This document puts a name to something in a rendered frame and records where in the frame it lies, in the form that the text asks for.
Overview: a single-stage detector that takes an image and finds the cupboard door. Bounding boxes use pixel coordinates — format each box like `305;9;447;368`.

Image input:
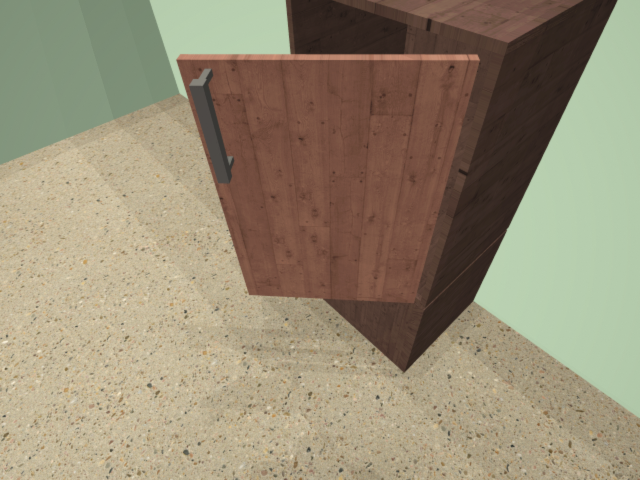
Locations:
176;54;480;303

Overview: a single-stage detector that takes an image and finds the handle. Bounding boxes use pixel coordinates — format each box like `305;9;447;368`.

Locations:
189;69;234;184

